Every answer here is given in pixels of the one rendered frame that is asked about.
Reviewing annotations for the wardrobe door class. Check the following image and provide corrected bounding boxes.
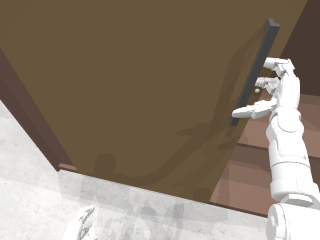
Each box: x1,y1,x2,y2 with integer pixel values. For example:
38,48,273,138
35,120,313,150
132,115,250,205
0,47,74,166
0,0,308,204

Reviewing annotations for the right robot hand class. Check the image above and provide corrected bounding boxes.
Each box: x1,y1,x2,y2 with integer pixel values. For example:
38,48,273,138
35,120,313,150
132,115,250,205
232,57,300,119

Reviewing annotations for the right robot upper arm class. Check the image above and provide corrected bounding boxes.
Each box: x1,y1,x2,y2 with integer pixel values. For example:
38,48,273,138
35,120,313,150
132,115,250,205
266,202,320,240

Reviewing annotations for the left robot hand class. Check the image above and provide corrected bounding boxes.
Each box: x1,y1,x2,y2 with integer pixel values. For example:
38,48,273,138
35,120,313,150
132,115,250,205
61,204,98,240

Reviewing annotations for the handle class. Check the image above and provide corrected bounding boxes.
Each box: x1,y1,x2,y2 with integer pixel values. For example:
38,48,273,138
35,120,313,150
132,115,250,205
230,18,280,126

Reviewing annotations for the right robot forearm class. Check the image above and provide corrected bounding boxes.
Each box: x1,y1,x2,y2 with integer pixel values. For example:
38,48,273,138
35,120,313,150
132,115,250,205
266,107,320,210

